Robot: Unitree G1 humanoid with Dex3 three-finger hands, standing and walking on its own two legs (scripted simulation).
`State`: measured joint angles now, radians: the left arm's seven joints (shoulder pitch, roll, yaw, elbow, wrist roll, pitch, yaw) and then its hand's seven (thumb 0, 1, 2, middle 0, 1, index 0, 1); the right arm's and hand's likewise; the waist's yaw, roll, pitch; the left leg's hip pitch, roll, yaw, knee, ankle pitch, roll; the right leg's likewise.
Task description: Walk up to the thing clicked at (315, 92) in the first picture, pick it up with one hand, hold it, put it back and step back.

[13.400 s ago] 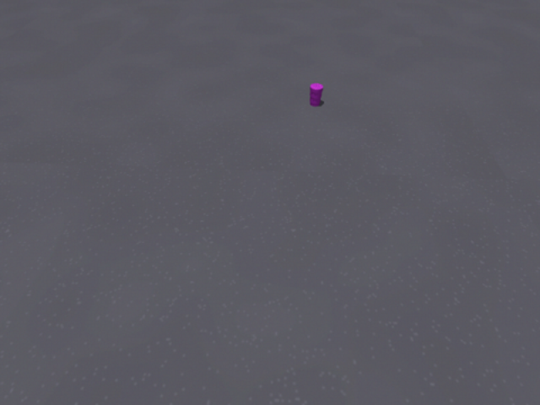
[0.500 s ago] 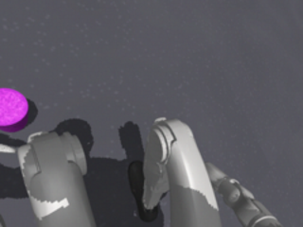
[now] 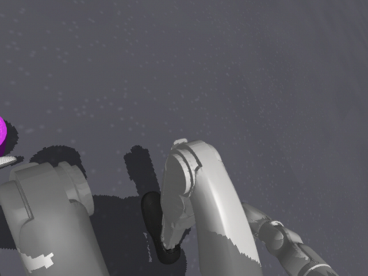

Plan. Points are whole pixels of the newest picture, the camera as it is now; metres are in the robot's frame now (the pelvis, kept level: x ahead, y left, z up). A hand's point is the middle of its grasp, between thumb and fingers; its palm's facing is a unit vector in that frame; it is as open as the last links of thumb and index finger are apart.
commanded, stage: close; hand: left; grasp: from the side
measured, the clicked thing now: out of the picture +0.41 +0.27 -0.21
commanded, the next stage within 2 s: settle in 0.44 s
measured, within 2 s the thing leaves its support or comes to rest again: leaves its support in 0.84 s
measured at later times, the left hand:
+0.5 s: hand out of the picture +0.41 +0.28 -0.17, palm faces +0.37 -0.93 +0.00, open 11.5 cm
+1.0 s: hand out of the picture +0.40 +0.30 -0.15, palm faces +0.37 -0.93 +0.00, open 11.8 cm
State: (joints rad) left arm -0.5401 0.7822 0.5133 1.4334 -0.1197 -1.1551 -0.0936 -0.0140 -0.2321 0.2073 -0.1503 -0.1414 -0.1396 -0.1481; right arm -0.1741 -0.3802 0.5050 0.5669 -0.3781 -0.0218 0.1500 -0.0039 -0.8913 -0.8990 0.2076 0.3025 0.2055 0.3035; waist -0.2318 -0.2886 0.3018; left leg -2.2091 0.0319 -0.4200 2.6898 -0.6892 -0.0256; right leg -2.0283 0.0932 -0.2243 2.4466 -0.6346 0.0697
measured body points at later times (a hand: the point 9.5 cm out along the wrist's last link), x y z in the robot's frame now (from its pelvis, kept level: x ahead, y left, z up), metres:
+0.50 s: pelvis +0.00 +0.00 +0.00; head +0.21 +0.20 +0.34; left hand +0.39 +0.33 -0.17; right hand +0.18 -0.24 -0.02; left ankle +0.09 +0.13 -0.24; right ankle +0.14 -0.13 -0.24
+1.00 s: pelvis +0.00 +0.00 +0.01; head +0.21 +0.20 +0.35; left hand +0.38 +0.34 -0.14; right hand +0.19 -0.24 -0.03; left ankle +0.09 +0.13 -0.24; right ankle +0.14 -0.13 -0.24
